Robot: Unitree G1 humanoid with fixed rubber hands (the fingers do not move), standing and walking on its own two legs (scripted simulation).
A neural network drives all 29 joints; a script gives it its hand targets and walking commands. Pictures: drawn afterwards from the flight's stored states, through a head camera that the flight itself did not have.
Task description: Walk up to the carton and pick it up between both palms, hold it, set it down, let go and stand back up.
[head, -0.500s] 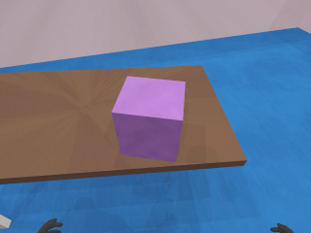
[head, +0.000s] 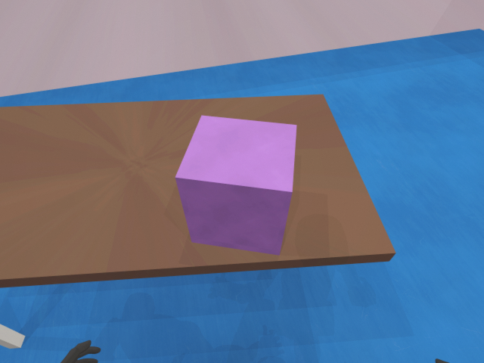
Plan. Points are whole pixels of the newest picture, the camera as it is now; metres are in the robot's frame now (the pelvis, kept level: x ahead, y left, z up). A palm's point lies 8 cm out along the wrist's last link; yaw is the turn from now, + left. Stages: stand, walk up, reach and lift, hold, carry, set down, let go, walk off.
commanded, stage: walk up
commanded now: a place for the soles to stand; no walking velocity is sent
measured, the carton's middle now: (241, 186) +0.47 +0.03 -0.01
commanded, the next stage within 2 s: reach and lift in 0.70 s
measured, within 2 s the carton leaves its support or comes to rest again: neither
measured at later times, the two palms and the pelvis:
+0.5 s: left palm out of the picture +0.13 +0.30 -0.07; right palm out of the picture +0.11 -0.32 -0.07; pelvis +0.01 +0.00 +0.00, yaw +0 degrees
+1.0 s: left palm (90, 345) +0.18 +0.27 -0.07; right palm out of the picture +0.14 -0.32 -0.05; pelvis +0.01 -0.02 +0.01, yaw +0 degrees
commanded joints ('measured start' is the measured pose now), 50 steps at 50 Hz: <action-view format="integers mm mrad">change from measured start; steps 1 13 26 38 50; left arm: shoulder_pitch -65 -94 -80 -385 -178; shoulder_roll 167 195 231 46 110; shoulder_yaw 27 27 39 17 157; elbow -23 -6 -3 -129 -276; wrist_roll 13 20 18 24 30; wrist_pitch -6 -27 -29 250 144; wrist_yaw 9 9 17 44 -15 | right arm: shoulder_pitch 21 11 11 -245 -76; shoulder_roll -253 -200 -154 -84 73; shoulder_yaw -80 -60 -51 -203 -44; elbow -3 3 -2 246 0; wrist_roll -9 -5 3 -83 36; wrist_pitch -38 -33 -22 -261 -352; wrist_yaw -15 -6 -7 56 -31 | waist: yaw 9 -6 -17 -12 64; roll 55 -21 -101 94 -65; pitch -56 -17 -77 34 -167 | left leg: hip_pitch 168 47 51 -130 258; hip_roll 271 85 22 91 -20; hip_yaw -434 -176 -60 35 93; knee -312 -204 -73 -183 -210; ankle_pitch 29 -35 38 -36 347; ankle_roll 153 71 45 -16 -4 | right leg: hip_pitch -157 -53 4 70 266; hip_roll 15 -55 -140 10 -19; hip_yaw -49 58 143 -137 -59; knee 73 -51 -98 -20 -217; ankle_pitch -122 79 194 47 560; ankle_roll -40 -102 -155 -72 28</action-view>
